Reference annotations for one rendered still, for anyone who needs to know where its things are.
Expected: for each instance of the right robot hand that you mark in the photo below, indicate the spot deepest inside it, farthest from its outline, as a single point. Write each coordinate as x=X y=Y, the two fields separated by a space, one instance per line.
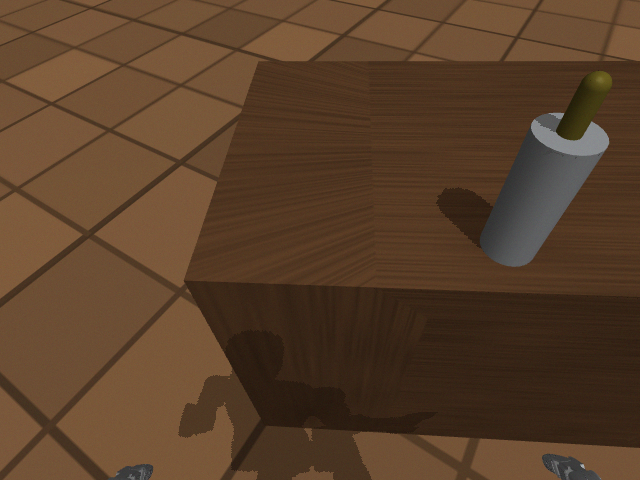
x=568 y=468

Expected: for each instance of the bottle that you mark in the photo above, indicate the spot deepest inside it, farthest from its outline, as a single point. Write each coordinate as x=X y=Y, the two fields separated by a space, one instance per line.
x=557 y=155

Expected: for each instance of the left robot hand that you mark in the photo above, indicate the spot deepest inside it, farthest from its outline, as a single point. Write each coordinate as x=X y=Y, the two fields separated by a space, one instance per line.
x=138 y=472

